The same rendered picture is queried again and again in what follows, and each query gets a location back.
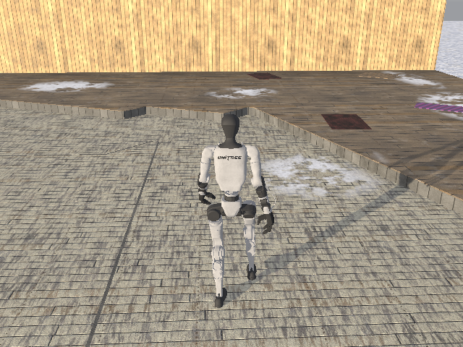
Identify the left robot shin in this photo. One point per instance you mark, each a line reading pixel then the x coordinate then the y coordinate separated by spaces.
pixel 218 273

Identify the robot left forearm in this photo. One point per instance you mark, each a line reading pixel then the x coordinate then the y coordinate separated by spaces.
pixel 202 187

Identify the left robot upper arm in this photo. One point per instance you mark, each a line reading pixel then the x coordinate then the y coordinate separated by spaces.
pixel 205 163

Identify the robot right forearm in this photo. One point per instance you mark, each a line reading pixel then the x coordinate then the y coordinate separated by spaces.
pixel 263 197

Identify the right robot upper arm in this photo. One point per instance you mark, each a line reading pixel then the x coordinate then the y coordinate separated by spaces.
pixel 255 164

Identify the humanoid robot head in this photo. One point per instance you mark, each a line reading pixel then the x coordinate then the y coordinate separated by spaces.
pixel 230 125

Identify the robot left hand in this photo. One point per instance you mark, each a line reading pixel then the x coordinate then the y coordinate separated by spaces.
pixel 207 194

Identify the robot right hand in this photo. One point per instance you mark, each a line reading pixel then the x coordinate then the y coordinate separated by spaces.
pixel 270 221

